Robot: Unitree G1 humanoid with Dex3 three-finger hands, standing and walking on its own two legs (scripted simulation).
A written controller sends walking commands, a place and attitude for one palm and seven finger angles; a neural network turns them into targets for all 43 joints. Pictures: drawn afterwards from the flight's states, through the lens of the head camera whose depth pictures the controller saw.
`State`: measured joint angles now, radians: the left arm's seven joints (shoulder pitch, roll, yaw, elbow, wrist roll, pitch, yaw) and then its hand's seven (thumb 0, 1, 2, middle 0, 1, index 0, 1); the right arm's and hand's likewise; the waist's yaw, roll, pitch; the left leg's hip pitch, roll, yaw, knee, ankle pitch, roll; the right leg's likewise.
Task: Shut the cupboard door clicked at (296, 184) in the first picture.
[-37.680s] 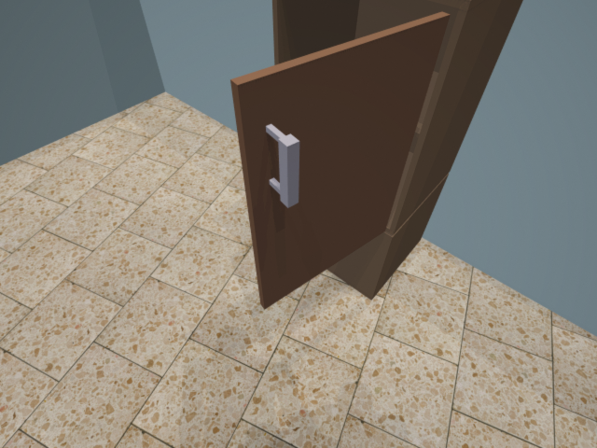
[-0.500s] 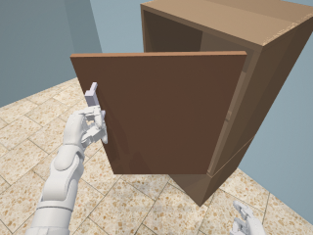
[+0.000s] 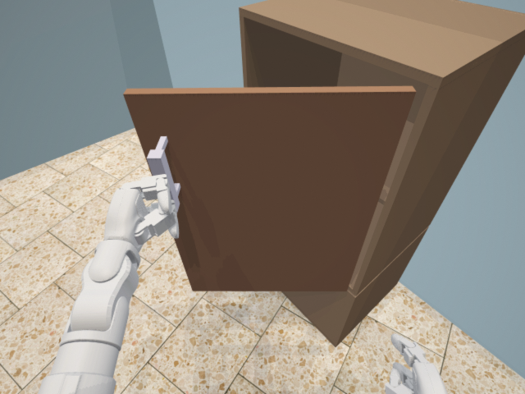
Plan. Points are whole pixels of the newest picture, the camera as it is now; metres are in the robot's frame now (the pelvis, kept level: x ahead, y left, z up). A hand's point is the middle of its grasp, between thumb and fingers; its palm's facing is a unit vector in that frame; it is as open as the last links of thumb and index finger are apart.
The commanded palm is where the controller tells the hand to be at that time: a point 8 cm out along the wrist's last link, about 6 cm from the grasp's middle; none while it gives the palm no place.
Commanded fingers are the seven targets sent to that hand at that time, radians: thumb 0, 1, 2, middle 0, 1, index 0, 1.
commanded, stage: push the door shut along its arc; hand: left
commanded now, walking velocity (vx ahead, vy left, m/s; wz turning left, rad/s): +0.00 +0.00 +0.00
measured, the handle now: (167, 174) +0.43 +0.19 +0.12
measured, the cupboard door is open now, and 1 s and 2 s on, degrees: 49 33 23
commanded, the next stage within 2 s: pull the fist back off the door in 1.76 s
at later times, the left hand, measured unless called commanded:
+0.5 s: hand (182, 185) +0.40 +0.16 +0.13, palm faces -0.08 -1.00 -0.04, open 3.1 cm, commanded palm +0.39 +0.20 +0.13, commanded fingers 0.00 0.90 0.90 -1.30 -1.50 -1.30 -1.50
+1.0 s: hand (207, 160) +0.47 +0.13 +0.13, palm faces -0.23 -0.97 -0.02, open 3.1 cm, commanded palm +0.47 +0.17 +0.13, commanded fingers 0.00 0.90 0.90 -1.30 -1.50 -1.30 -1.50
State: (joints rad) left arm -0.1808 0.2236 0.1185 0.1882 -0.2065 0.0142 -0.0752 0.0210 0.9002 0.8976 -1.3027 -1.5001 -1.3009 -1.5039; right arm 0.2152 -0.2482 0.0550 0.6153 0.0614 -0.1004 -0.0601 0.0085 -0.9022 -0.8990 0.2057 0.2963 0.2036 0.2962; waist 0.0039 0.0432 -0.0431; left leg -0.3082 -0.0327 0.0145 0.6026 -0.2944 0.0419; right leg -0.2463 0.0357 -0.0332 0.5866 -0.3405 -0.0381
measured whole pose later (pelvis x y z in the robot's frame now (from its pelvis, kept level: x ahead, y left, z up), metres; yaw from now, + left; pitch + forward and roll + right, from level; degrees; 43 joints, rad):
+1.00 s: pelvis +0.00 +0.01 -0.01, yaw +0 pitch +9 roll -1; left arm -0.92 0.37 0.16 1.10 -0.20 -0.23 -0.32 0.02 0.90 0.90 -1.30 -1.50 -1.30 -1.50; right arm 0.35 -0.29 0.03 0.71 0.05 -0.10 -0.04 0.00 -0.90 -0.90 0.21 0.30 0.20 0.30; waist -0.11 0.03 -0.05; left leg -0.56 -0.04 0.01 0.72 -0.32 0.06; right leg -0.49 0.02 -0.04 0.70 -0.37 -0.02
